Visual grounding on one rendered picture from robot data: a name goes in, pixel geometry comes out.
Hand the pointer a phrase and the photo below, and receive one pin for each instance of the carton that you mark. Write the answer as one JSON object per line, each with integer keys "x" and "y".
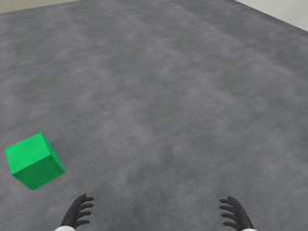
{"x": 34, "y": 162}

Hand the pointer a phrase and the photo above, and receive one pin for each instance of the right robot hand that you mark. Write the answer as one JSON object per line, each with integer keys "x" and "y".
{"x": 240, "y": 217}

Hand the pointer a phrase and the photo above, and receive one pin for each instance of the left robot hand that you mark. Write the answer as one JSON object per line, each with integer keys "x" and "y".
{"x": 73, "y": 213}

